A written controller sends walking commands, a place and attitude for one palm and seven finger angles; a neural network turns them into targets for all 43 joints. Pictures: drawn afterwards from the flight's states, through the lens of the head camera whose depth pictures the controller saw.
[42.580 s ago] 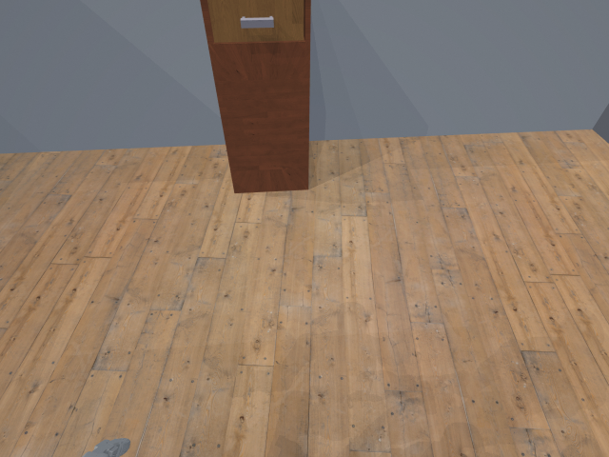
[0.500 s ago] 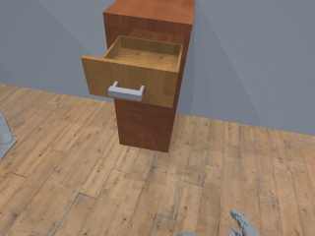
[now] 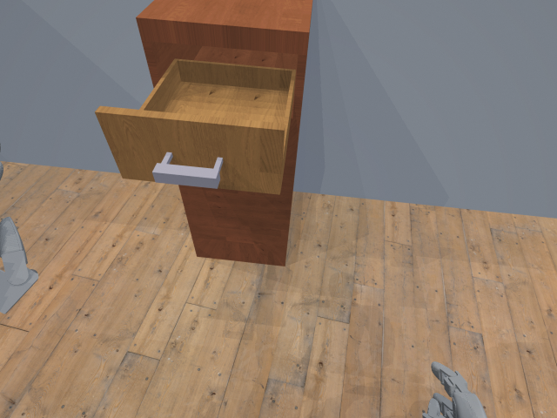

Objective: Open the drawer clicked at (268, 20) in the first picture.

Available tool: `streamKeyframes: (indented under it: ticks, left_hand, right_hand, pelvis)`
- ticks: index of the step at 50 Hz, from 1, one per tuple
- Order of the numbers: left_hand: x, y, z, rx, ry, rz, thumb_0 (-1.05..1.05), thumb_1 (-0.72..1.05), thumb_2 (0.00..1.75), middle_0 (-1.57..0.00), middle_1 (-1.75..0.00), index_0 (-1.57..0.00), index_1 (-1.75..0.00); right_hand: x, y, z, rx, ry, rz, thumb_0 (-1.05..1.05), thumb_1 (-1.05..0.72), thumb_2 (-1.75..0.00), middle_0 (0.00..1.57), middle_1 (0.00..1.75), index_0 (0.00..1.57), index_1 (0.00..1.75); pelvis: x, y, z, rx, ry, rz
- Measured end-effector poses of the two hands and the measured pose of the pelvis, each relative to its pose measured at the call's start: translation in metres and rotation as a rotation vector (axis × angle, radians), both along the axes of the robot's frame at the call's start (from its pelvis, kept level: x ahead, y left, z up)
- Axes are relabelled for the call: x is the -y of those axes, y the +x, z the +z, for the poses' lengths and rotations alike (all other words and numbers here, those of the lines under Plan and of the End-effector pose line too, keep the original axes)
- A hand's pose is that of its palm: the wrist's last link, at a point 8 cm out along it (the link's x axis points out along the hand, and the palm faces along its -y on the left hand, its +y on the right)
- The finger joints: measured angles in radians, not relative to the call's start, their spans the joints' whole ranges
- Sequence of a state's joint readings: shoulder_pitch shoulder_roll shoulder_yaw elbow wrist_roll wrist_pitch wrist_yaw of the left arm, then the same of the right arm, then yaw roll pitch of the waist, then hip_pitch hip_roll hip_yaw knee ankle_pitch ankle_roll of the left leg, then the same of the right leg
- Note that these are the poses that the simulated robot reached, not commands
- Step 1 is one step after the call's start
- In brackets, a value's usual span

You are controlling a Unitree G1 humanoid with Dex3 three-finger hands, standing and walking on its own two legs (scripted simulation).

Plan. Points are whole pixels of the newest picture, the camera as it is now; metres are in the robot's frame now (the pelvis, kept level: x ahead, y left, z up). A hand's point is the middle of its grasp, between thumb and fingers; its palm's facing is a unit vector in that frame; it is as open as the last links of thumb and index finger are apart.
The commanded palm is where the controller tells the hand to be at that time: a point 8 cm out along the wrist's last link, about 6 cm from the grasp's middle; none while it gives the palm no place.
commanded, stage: stop stepping back and stand still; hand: left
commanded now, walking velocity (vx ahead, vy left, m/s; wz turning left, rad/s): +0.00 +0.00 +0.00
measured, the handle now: (190, 167) +0.52 +0.18 +0.05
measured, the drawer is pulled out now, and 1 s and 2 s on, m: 0.29 0.29 0.29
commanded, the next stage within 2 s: let the arm hang, fingers relaxed in 0.22 s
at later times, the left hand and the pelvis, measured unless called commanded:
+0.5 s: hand (106, 409) +0.15 +0.25 -0.07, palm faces +0.05 -0.92 -0.40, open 7.4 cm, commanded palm none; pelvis -0.03 +0.02 -0.01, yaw +0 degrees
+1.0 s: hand out of the picture -0.13 +0.18 -0.16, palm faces +0.06 -0.97 -0.23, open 7.4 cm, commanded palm none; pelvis -0.04 +0.00 +0.01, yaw +1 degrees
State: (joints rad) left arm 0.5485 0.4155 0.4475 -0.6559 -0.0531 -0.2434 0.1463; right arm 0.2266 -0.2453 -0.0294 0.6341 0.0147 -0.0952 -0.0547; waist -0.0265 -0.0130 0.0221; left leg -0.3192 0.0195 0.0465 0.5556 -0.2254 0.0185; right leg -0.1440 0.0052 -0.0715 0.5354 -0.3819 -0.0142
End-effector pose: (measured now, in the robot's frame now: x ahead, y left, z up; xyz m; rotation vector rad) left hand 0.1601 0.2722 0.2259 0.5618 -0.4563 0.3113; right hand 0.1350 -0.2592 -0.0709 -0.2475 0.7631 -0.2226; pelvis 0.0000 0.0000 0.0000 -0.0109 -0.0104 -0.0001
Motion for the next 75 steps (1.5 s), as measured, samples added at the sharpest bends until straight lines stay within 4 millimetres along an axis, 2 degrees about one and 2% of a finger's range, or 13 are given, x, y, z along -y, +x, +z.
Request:
streamKeyframes:
  ticks: [11, 17, 19, 21, 23, 25, 28, 32, 39, 46, 51, 64, 75]
  left_hand:
    - [0.002, 0.005, 0.032, 0.072, 0.143, -0.074, 0.02, 0.88, 0.90, -0.22, -0.30, -0.21, -0.30]
    - [-0.011, 0.001, 0.013, -0.020, 0.079, -0.029, 0.01, 0.89, 0.90, -0.21, -0.30, -0.21, -0.30]
    - [-0.023, 0.014, -0.038, -0.208, -0.013, 0.014, 0.01, 0.89, 0.90, -0.21, -0.30, -0.21, -0.30]
    - [-0.034, 0.020, -0.112, -0.500, -0.141, 0.090, 0.00, 0.90, 0.90, -0.20, -0.30, -0.20, -0.30]
    - [-0.032, 0.006, -0.191, -0.818, -0.246, 0.149, 0.00, 0.90, 0.90, -0.20, -0.30, -0.20, -0.30]
    - [-0.016, -0.028, -0.258, -1.100, -0.334, 0.174, 0.01, 0.91, 0.90, -0.20, -0.29, -0.19, -0.30]
    - [0.020, -0.093, -0.331, -1.418, -0.474, 0.174, 0.01, 0.91, 0.90, -0.20, -0.29, -0.19, -0.30]
    - [0.044, -0.170, -0.378, -1.663, -0.624, 0.249, 0.01, 0.98, 0.90, -0.21, -0.30, -0.20, -0.30]
    - [0.045, -0.266, -0.373, -1.887, -0.698, 0.384, 0.01, 0.96, 0.90, -0.21, -0.30, -0.20, -0.30]
    - [0.040, -0.303, -0.351, -1.951, -0.661, 0.493, 0.01, 0.92, 0.90, -0.20, -0.30, -0.20, -0.30]
    - [0.043, -0.288, -0.352, -1.912, -0.637, 0.483, 0.01, 0.91, 0.90, -0.20, -0.30, -0.20, -0.30]
    - [0.074, -0.193, -0.369, -1.753, -0.651, 0.297, 0.01, 0.91, 0.90, -0.20, -0.30, -0.20, -0.30]
    - [0.067, -0.190, -0.368, -1.776, -0.656, 0.338, 0.01, 0.92, 0.90, -0.20, -0.30, -0.20, -0.30]
  right_hand:
    - [-0.041, 0.033, 0.012, 0.067, 0.068, 0.081, 0.01, -0.90, -0.90, 0.20, 0.30, 0.20, 0.30]
    - [-0.054, 0.021, 0.002, 0.054, 0.121, 0.088, 0.01, -0.90, -0.90, 0.20, 0.30, 0.20, 0.30]
    - [-0.051, 0.016, -0.013, 0.021, 0.129, 0.125, 0.01, -0.90, -0.90, 0.20, 0.30, 0.20, 0.30]
    - [-0.045, 0.007, -0.030, -0.036, 0.129, 0.129, 0.00, -0.90, -0.90, 0.21, 0.30, 0.20, 0.30]
    - [-0.037, -0.007, -0.043, -0.090, 0.127, 0.107, 0.00, -0.90, -0.90, 0.21, 0.30, 0.20, 0.30]
    - [-0.030, -0.027, -0.050, -0.148, 0.119, 0.074, 0.01, -0.90, -0.90, 0.20, 0.30, 0.20, 0.30]
    - [-0.022, -0.067, -0.053, -0.272, 0.089, 0.031, 0.01, -0.90, -0.90, 0.20, 0.30, 0.20, 0.30]
    - [-0.015, -0.128, -0.051, -0.485, 0.039, -0.017, 0.00, -0.90, -0.90, 0.20, 0.30, 0.20, 0.30]
    - [-0.020, -0.198, -0.049, -0.733, 0.041, -0.068, 0.01, -0.90, -0.90, 0.20, 0.30, 0.19, 0.30]
    - [-0.037, -0.199, -0.067, -0.707, 0.136, -0.080, 0.00, -0.90, -0.90, 0.20, 0.30, 0.19, 0.30]
    - [-0.052, -0.186, -0.076, -0.652, 0.195, -0.073, 0.00, -0.91, -0.90, 0.20, 0.30, 0.19, 0.30]
    - [-0.055, -0.195, -0.071, -0.683, 0.205, -0.116, 0.00, -0.91, -0.90, 0.20, 0.30, 0.19, 0.30]
    - [-0.050, -0.184, -0.069, -0.699, 0.187, -0.118, 0.00, -0.90, -0.90, 0.20, 0.30, 0.19, 0.30]
  pelvis:
    - [-0.004, -0.001, 0.005, -0.038, -0.015, -0.011]
    - [-0.009, -0.006, 0.006, -0.041, -0.020, -0.008]
    - [-0.012, -0.012, 0.003, -0.045, -0.014, 0.002]
    - [-0.016, -0.018, -0.001, -0.044, -0.007, 0.003]
    - [-0.017, -0.025, -0.004, -0.035, -0.001, 0.001]
    - [-0.016, -0.030, -0.005, -0.022, 0.001, 0.000]
    - [-0.011, -0.033, -0.006, 0.000, 0.002, 0.008]
    - [-0.004, -0.034, -0.005, 0.017, -0.009, 0.024]
    - [-0.003, -0.041, 0.004, 0.008, -0.018, 0.036]
    - [-0.003, -0.043, 0.007, 0.020, -0.013, 0.023]
    - [-0.001, -0.040, 0.006, 0.034, -0.008, 0.013]
    - [0.006, -0.027, 0.006, 0.031, 0.002, 0.005]
    - [0.007, -0.017, 0.008, 0.028, -0.001, 0.010]
